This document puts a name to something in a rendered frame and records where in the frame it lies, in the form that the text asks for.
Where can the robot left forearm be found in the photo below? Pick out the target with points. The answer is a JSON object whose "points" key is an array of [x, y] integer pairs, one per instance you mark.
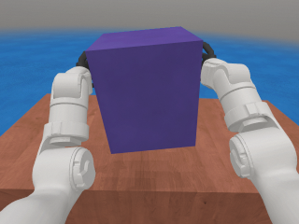
{"points": [[69, 104]]}

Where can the carton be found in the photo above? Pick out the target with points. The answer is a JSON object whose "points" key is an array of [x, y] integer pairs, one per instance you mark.
{"points": [[147, 85]]}

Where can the pedestal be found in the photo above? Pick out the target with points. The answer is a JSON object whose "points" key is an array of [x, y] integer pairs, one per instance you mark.
{"points": [[180, 185]]}

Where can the right robot hand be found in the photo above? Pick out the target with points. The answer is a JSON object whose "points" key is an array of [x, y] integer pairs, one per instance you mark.
{"points": [[210, 53]]}

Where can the left robot hand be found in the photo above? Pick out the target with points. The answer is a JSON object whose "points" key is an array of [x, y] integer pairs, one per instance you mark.
{"points": [[83, 62]]}

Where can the left robot upper arm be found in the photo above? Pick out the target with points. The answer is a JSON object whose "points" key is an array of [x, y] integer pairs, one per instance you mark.
{"points": [[60, 175]]}

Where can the robot right forearm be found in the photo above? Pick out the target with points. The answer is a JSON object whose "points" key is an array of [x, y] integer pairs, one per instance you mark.
{"points": [[242, 105]]}

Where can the right robot upper arm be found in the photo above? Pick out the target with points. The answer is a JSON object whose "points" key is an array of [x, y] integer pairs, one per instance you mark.
{"points": [[265, 157]]}

